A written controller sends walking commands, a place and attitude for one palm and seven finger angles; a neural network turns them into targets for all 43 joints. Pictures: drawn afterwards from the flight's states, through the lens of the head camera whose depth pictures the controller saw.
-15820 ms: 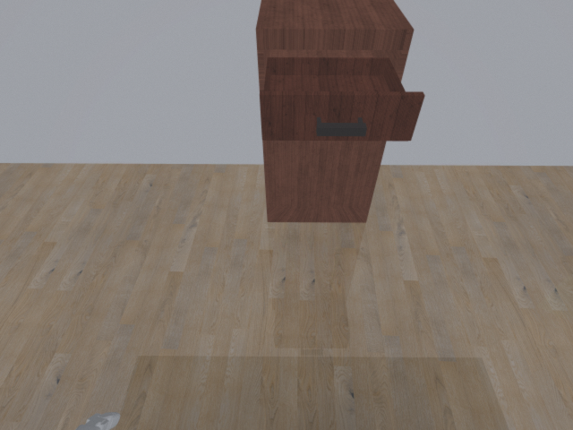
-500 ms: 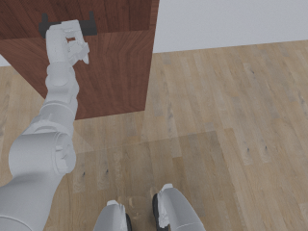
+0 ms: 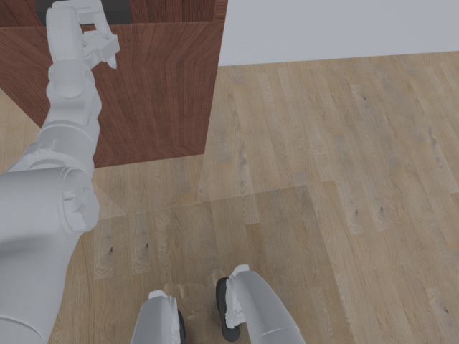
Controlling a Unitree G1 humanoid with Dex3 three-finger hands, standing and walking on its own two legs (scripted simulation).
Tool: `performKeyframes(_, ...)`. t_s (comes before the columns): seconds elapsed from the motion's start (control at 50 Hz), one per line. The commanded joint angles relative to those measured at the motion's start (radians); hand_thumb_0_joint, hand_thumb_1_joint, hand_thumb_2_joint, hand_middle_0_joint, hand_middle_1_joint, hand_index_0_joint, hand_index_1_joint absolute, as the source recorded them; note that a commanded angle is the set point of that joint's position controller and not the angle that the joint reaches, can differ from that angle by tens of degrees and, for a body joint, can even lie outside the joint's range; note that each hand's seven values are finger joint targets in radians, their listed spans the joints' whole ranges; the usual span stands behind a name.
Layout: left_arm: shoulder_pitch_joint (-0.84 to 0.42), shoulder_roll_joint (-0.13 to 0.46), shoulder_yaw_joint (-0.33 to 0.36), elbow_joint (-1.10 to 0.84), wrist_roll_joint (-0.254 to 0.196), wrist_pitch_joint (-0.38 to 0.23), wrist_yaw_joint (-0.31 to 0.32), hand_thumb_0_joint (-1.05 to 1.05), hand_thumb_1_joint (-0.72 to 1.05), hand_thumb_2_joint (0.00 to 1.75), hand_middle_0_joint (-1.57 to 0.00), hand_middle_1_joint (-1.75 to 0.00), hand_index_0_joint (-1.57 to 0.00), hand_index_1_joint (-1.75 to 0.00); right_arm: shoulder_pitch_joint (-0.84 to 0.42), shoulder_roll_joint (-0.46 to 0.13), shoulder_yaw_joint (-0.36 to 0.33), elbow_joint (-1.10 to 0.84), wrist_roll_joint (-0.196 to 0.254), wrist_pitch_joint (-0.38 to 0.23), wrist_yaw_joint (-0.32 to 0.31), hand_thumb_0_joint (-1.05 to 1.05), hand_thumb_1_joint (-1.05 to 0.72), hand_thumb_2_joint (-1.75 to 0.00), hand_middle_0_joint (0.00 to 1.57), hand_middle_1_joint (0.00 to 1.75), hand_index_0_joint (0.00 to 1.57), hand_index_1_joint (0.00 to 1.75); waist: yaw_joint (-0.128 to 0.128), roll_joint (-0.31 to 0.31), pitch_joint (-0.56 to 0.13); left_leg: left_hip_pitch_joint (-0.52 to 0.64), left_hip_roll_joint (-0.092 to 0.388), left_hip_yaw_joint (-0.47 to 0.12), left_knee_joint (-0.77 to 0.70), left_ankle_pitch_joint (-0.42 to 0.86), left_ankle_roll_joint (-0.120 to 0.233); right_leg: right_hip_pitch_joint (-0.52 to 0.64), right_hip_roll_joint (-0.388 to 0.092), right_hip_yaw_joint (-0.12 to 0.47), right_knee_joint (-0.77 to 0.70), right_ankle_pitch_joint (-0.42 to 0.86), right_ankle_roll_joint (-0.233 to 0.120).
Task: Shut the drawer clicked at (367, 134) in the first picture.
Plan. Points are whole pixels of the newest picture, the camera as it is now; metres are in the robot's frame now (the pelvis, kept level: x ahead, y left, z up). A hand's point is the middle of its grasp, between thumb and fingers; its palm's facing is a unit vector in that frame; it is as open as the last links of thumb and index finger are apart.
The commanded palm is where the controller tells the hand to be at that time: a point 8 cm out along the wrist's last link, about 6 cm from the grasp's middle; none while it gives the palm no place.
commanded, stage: push the drawer shut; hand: left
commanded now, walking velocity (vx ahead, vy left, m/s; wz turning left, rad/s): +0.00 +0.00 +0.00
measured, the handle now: (85, 2) +0.67 +0.12 +0.07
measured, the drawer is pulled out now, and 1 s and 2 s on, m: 0.00 0.00 0.00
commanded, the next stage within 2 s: pull the fist back off the drawer in 0.18 s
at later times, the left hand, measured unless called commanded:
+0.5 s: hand (107, 36) +0.59 +0.09 +0.08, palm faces +0.02 -1.00 -0.05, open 3.1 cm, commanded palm +0.60 +0.12 +0.07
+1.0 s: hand (115, 40) +0.58 +0.08 +0.08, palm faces +0.03 -1.00 -0.03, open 3.2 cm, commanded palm +0.55 +0.12 +0.07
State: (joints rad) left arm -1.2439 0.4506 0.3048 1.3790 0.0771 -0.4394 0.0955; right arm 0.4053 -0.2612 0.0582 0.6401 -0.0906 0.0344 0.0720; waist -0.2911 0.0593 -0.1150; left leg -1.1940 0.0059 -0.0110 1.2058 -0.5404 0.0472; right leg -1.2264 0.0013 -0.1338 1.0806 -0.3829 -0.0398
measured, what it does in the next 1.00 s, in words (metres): stands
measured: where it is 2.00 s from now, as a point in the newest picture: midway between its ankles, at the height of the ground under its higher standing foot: (203, 336)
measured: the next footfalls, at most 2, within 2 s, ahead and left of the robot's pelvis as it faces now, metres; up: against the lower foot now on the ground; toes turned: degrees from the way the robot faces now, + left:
none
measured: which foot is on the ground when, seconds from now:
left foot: down 0.00-1.00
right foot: down 0.00-1.00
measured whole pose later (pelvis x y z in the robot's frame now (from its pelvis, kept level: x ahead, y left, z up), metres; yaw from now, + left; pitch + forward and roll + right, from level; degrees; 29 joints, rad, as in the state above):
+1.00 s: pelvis +0.01 +0.00 +0.01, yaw -2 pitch +29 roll -3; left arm -1.10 0.37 0.32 1.23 0.04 -0.40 0.09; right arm 0.43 -0.26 0.05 0.61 -0.07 0.05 0.10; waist -0.24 0.07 -0.13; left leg -1.10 0.02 0.03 1.15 -0.55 0.05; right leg -1.16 0.02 -0.09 1.04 -0.39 -0.03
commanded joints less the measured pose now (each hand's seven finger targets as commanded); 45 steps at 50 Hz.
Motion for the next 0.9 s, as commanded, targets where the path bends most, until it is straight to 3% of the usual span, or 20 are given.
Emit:
performKeyframes(0.0,-0.743,0.225,0.008,-0.275,0.002,-0.069,0.017,0.0,0.9,0.9,-1.4,-1.6,-1.4,-1.6,0.26,-0.196,-0.056,-0.001,0.0,-0.012,-0.02,0.0,-0.9,-0.9,0.2,0.3,0.2,0.3,-0.117,0.2,-0.58,0.372,0.008,-0.106,-0.139,0.294,-0.015,0.275,0.039,0.113,-0.118,0.114,0.02)
performKeyframes(0.04,-0.751,0.242,0.012,-0.258,0.002,-0.06,0.018,0.0,0.9,0.9,-1.4,-1.6,-1.4,-1.6,0.255,-0.198,-0.05,-0.004,0.003,-0.019,-0.024,0.0,-0.9,-0.9,0.2,0.3,0.2,0.3,-0.126,0.185,-0.565,0.319,0.006,-0.095,-0.139,0.244,-0.006,0.289,0.038,0.125,-0.126,0.085,0.023)
performKeyframes(0.06,-0.765,0.264,0.023,-0.261,0.003,-0.061,0.017,0.0,0.9,0.9,-1.4,-1.6,-1.4,-1.6,0.262,-0.2,-0.047,-0.003,0.004,-0.022,-0.026,0.0,-0.9,-0.9,0.2,0.3,0.2,0.3,-0.124,0.207,-0.557,0.33,0.008,-0.104,-0.147,0.238,-0.009,0.27,0.039,0.118,-0.12,0.077,0.02)
performKeyframes(0.1,-0.769,0.248,0.005,-0.246,0.0,-0.052,0.012,0.0,0.9,0.9,-1.4,-1.6,-1.4,-1.6,0.253,-0.203,-0.045,-0.003,0.006,-0.03,-0.026,0.0,-0.9,-0.9,0.2,0.3,0.2,0.3,-0.131,0.206,-0.549,0.317,0.009,-0.102,-0.148,0.203,-0.007,0.255,0.038,0.123,-0.127,0.049,0.021)
performKeyframes(0.12,-0.772,0.278,0.022,-0.244,0.001,-0.05,0.013,0.0,0.9,0.9,-1.4,-1.6,-1.4,-1.6,0.254,-0.207,-0.042,-0.001,0.006,-0.034,-0.029,0.0,-0.9,-0.9,0.2,0.3,0.2,0.3,-0.129,0.203,-0.543,0.304,0.011,-0.104,-0.152,0.185,-0.007,0.255,0.038,0.123,-0.126,0.034,0.021)
performKeyframes(0.16,-0.788,0.239,-0.006,-0.24,-0.005,-0.044,0.01,0.0,0.9,0.9,-1.4,-1.6,-1.4,-1.6,0.256,-0.205,-0.042,-0.001,0.009,-0.045,-0.031,0.0,-0.9,-0.9,0.2,0.3,0.2,0.3,-0.144,0.213,-0.537,0.311,0.012,-0.107,-0.158,0.166,-0.004,0.236,0.037,0.123,-0.129,0.024,0.023)
performKeyframes(0.18,-0.781,0.275,0.017,-0.228,-0.004,-0.04,0.008,0.0,0.9,0.9,-1.4,-1.6,-1.4,-1.6,0.257,-0.214,-0.037,0.001,0.009,-0.049,-0.033,0.0,-0.9,-0.9,0.2,0.3,0.2,0.3,-0.138,0.199,-0.54,0.297,0.015,-0.112,-0.161,0.141,-0.005,0.231,0.037,0.122,-0.127,0.004,0.024)
performKeyframes(0.24,-0.787,0.308,0.029,-0.217,-0.007,-0.026,0.003,0.0,0.9,0.9,-1.4,-1.6,-1.4,-1.6,0.255,-0.213,-0.031,-0.001,0.014,-0.064,-0.04,0.0,-0.9,-0.9,0.2,0.3,0.2,0.3,-0.14,0.184,-0.52,0.225,0.015,-0.095,-0.159,0.089,0.002,0.262,0.032,0.145,-0.136,-0.034,0.025)
performKeyframes(0.32,-0.789,0.312,0.043,-0.206,-0.007,-0.023,0.001,0.0,0.9,0.9,-1.4,-1.6,-1.4,-1.6,0.266,-0.219,-0.033,-0.001,0.01,-0.074,-0.037,0.0,-0.9,-0.9,0.2,0.3,0.2,0.3,-0.136,0.189,-0.534,0.24,0.016,-0.112,-0.154,0.097,-0.002,0.233,0.032,0.134,-0.122,-0.029,0.023)
performKeyframes(0.4,-0.795,0.305,0.039,-0.203,0.003,-0.021,-0.001,0.0,0.9,0.9,-1.4,-1.6,-1.4,-1.6,0.277,-0.224,-0.037,-0.004,0.007,-0.073,-0.032,0.0,-0.9,-0.9,0.2,0.3,0.2,0.3,-0.129,0.196,-0.537,0.271,0.019,-0.137,-0.153,0.097,-0.008,0.184,0.033,0.113,-0.102,-0.025,0.022)
performKeyframes(0.42,-0.798,0.274,0.02,-0.2,0.003,-0.018,-0.001,0.0,0.9,0.9,-1.4,-1.6,-1.4,-1.6,0.277,-0.225,-0.038,-0.002,0.007,-0.072,-0.028,0.0,-0.9,-0.9,0.2,0.3,0.2,0.3,-0.138,0.193,-0.533,0.284,0.023,-0.151,-0.156,0.093,-0.01,0.163,0.032,0.109,-0.099,-0.025,0.023)
performKeyframes(0.58,-0.781,0.225,0.013,-0.224,0.013,-0.007,0.01,0.0,0.9,0.9,-1.4,-1.6,-1.4,-1.6,0.29,-0.229,-0.052,0.001,-0.004,-0.054,-0.009,0.0,-0.9,-0.9,0.2,0.3,0.2,0.3,-0.117,0.23,-0.559,0.386,0.032,-0.195,-0.15,0.158,-0.036,0.095,0.028,0.082,-0.068,0.025,0.02)
performKeyframes(0.62,-0.738,0.22,0.021,-0.221,0.014,-0.004,0.011,0.0,0.9,0.9,-1.4,-1.6,-1.4,-1.6,0.292,-0.227,-0.056,-0.001,-0.004,-0.048,-0.003,0.0,-0.9,-0.9,0.2,0.3,0.2,0.3,-0.098,0.227,-0.575,0.402,0.032,-0.194,-0.148,0.187,-0.041,0.11,0.03,0.081,-0.068,0.038,0.019)
performKeyframes(0.68,-0.684,0.159,-0.009,-0.258,-0.001,-0.006,0.003,0.0,0.9,0.9,-1.4,-1.6,-1.4,-1.6,0.286,-0.219,-0.06,-0.008,-0.002,-0.039,0.004,0.0,-0.9,-0.9,0.2,0.3,0.2,0.3,-0.083,0.228,-0.587,0.455,0.035,-0.192,-0.153,0.255,-0.049,0.125,0.031,0.075,-0.072,0.069,0.018)
performKeyframes(0.72,-0.638,0.158,0.0,-0.291,-0.008,-0.009,0.004,0.0,0.9,0.9,-1.4,-1.6,-1.4,-1.6,0.277,-0.214,-0.062,-0.016,-0.001,-0.03,0.007,0.0,-0.9,-0.9,0.2,0.3,0.2,0.3,-0.059,0.238,-0.591,0.46,0.032,-0.174,-0.156,0.28,-0.049,0.158,0.032,0.078,-0.077,0.082,0.015)
performKeyframes(0.76,-0.587,0.111,-0.018,-0.336,-0.022,-0.02,0.0,0.0,0.9,0.9,-1.4,-1.6,-1.4,-1.6,0.273,-0.206,-0.067,-0.025,0.0,-0.026,0.013,0.0,-0.9,-0.9,0.2,0.3,0.2,0.3,-0.04,0.244,-0.623,0.513,0.033,-0.173,-0.162,0.35,-0.057,0.183,0.035,0.073,-0.078,0.117,0.014)
performKeyframes(0.84,-0.426,0.095,0.003,-0.364,-0.046,-0.024,-0.005,0.0,0.9,0.9,-1.4,-1.6,-1.4,-1.6,0.257,-0.194,-0.075,-0.039,0.01,-0.006,0.017,0.0,-0.9,-0.9,0.2,0.3,0.2,0.3,-0.005,0.144,-0.618,0.462,0.024,-0.111,-0.166,0.393,-0.036,0.328,0.042,0.091,-0.111,0.179,0.015)
performKeyframes(0.88,-0.361,0.095,0.007,-0.343,-0.045,-0.023,-0.008,0.0,0.9,0.9,-1.4,-1.6,-1.4,-1.6,0.252,-0.187,-0.071,-0.044,0.015,0.003,0.015,0.0,-0.9,-0.9,0.2,0.3,0.2,0.3,0.004,0.109,-0.563,0.414,0.017,-0.082,-0.177,0.392,-0.026,0.38,0.042,0.098,-0.121,0.213,0.013)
